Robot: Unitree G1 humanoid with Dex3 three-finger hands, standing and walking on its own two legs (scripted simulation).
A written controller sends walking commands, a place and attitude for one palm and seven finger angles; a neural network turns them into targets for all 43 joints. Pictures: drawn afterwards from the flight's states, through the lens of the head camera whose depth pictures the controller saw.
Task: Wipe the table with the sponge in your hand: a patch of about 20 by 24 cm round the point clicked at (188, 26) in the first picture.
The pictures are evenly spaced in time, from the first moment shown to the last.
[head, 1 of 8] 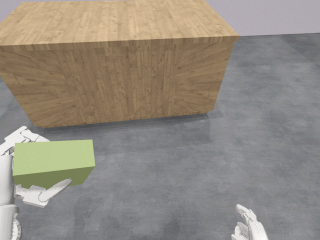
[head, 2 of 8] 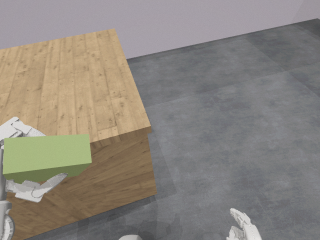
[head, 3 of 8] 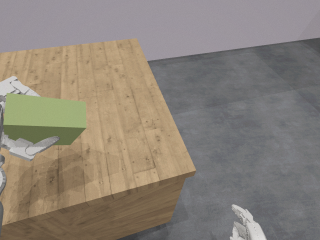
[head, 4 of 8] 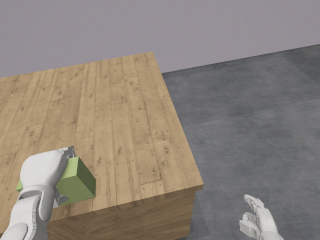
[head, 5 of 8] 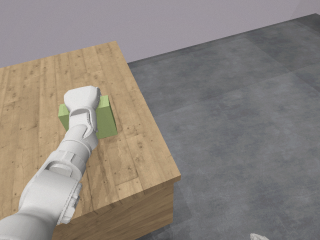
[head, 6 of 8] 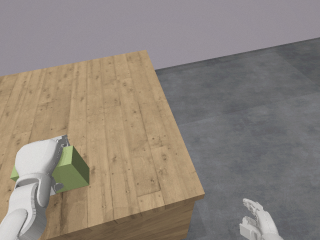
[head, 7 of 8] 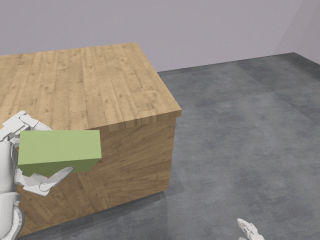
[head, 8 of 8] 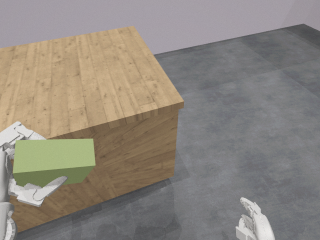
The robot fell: no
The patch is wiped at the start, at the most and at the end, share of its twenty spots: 0.00 1.00 1.00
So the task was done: yes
